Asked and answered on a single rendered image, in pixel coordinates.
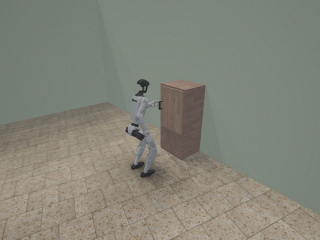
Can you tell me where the left robot hand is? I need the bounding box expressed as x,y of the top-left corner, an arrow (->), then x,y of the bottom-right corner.
150,100 -> 159,108

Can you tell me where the robot right forearm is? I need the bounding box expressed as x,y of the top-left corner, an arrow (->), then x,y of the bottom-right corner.
138,114 -> 150,136

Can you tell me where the right robot thigh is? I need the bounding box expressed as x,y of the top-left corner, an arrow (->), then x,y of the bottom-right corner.
134,130 -> 157,153

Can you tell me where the right robot upper arm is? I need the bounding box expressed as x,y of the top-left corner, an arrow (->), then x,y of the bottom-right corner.
136,97 -> 149,120

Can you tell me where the right robot hand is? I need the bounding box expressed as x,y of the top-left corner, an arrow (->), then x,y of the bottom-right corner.
146,135 -> 155,150

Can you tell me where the left robot shin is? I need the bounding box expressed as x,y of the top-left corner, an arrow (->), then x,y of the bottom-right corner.
134,140 -> 146,165

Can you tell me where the cupboard door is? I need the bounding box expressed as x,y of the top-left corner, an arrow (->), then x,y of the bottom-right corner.
160,85 -> 184,134

